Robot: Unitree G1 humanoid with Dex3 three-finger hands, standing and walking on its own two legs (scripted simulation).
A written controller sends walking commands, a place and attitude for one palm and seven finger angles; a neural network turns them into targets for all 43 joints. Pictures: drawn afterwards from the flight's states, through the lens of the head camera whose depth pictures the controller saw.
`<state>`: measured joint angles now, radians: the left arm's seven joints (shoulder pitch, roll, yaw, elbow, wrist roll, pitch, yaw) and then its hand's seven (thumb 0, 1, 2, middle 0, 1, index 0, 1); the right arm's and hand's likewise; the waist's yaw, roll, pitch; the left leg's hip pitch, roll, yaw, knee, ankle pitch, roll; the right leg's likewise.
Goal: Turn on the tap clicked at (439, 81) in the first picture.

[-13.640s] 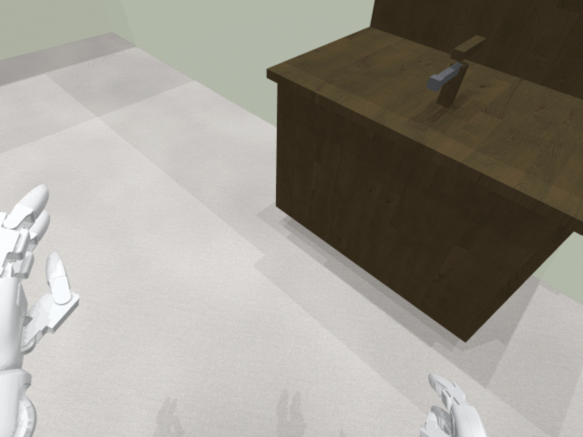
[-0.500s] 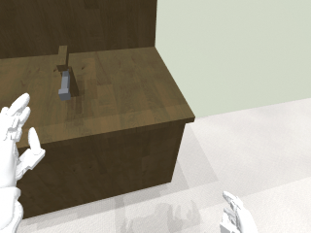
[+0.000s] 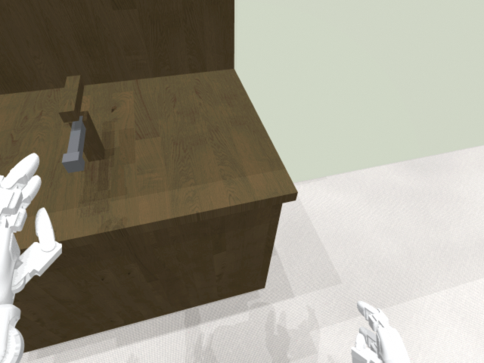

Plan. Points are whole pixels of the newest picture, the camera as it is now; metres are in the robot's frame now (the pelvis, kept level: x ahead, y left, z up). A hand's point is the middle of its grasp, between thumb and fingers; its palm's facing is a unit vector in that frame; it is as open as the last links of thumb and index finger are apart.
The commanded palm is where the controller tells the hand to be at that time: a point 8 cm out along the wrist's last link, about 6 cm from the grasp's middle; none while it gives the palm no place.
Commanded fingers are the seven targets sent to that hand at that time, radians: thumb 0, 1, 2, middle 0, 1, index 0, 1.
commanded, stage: shuffle to correct the standing spot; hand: left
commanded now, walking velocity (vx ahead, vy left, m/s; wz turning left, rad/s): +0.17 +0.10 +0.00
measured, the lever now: (73, 162) +0.43 +0.36 +0.08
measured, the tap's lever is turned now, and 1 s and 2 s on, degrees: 0 0 0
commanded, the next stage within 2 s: come to a stop and stand still in 0.46 s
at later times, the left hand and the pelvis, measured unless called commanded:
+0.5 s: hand (72, 201) +0.28 +0.25 +0.16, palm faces +0.38 -0.82 -0.42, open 7.4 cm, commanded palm +0.22 +0.29 +0.17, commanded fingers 0.00 0.90 0.90 -0.20 -0.30 -0.20 -0.30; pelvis +0.06 +0.01 -0.02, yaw +1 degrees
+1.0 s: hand (58, 166) +0.34 +0.30 +0.17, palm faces +0.39 -0.83 -0.39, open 7.4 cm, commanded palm +0.29 +0.33 +0.17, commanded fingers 0.00 0.90 0.90 -0.20 -0.30 -0.20 -0.30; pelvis +0.12 +0.05 -0.01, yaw -1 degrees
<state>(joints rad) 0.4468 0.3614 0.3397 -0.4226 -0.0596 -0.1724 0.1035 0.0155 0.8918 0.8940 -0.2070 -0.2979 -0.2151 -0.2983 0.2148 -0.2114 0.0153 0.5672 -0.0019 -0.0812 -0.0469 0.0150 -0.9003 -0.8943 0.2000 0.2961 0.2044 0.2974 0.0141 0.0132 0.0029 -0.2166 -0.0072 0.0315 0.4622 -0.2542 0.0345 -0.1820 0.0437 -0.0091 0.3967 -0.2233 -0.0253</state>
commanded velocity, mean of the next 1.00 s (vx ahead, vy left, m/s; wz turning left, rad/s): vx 0.05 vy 0.03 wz -0.03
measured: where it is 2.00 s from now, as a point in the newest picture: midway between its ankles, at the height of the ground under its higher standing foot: outside the picture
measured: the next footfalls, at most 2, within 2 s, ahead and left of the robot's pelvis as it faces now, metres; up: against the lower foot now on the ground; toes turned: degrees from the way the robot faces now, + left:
left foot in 0.68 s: +0.21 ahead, +0.19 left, +0.00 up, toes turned +3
right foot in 0.78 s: +0.11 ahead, -0.07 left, +0.00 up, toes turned -2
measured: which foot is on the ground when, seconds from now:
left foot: down 0.00-0.40, up 0.42-0.66, down 0.68-1.00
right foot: down 0.00-0.70, up 0.72-0.76, down 0.78-1.00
